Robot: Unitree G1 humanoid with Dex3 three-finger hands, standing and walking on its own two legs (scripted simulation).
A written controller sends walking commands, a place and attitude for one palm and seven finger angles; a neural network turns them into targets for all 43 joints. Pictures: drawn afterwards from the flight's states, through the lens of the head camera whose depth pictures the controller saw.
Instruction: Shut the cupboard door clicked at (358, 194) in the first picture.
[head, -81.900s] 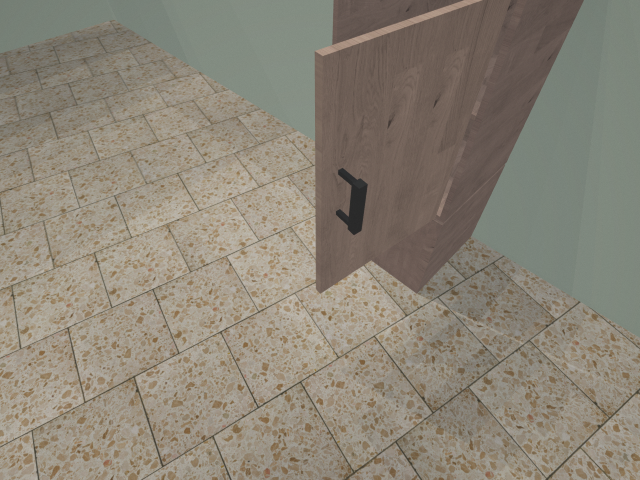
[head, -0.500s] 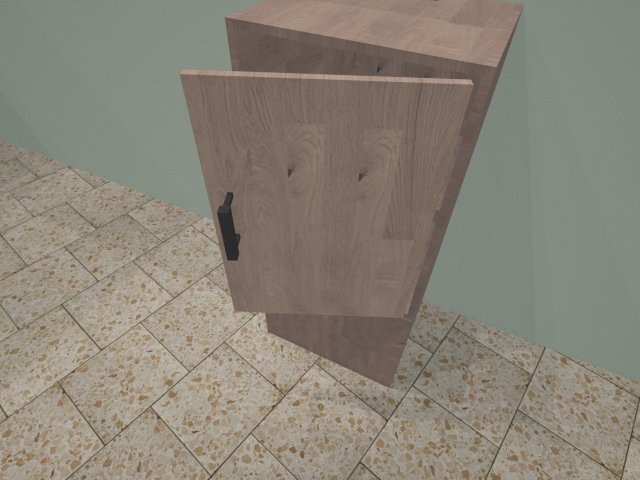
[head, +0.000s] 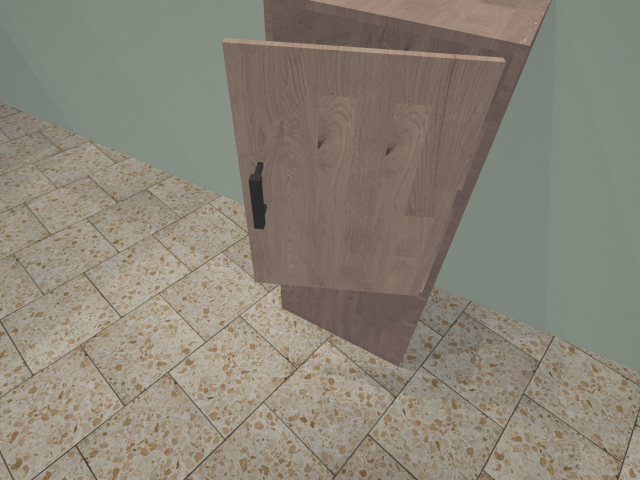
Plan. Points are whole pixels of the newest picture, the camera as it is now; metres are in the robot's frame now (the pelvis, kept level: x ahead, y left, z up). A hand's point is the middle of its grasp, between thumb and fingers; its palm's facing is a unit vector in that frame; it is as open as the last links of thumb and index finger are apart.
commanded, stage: come to a stop and stand still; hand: left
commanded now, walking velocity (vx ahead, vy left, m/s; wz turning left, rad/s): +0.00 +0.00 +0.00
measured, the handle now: (259, 196) +0.61 +0.17 -0.02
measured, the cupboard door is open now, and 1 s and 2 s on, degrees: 24 24 24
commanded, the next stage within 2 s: look again from close up in 1.06 s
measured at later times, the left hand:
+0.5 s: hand out of the picture +0.02 +0.24 -0.16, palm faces -0.01 -0.98 -0.21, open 7.4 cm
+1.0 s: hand out of the picture -0.10 +0.19 -0.16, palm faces -0.05 -0.99 -0.16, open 7.3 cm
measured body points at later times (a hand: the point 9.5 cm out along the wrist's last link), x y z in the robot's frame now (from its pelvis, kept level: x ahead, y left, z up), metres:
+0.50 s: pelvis -0.05 +0.05 +0.02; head -0.05 +0.06 +0.47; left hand +0.02 +0.29 -0.14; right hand -0.09 -0.17 -0.14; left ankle -0.05 +0.10 -0.73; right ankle -0.07 -0.09 -0.71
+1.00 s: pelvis -0.08 +0.03 +0.02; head -0.07 +0.04 +0.47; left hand -0.09 +0.24 -0.15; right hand -0.10 -0.18 -0.14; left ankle -0.05 +0.10 -0.73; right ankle -0.11 -0.09 -0.73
